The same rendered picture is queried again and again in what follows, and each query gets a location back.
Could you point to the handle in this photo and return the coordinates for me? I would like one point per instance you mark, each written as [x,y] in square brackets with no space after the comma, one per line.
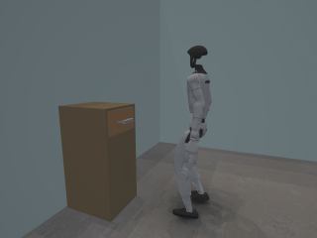
[128,120]

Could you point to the right robot forearm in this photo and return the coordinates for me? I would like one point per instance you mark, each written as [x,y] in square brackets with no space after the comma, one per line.
[205,114]

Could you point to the drawer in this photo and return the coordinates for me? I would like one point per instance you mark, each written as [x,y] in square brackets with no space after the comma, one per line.
[113,116]

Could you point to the robot left upper arm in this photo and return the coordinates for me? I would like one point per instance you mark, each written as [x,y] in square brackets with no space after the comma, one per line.
[193,81]

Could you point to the left robot forearm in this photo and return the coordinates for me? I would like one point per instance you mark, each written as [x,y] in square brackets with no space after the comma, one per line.
[197,121]

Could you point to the cabinet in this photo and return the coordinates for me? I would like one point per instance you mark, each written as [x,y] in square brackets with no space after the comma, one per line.
[100,172]

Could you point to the robot head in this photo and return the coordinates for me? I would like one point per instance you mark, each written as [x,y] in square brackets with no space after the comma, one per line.
[196,53]

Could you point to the robot left hand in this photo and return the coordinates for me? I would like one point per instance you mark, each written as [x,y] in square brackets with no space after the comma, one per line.
[193,148]

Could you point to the robot left foot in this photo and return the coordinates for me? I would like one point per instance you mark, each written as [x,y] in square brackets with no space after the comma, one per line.
[181,212]

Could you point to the robot right upper arm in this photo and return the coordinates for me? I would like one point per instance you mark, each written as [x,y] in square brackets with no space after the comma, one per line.
[210,97]

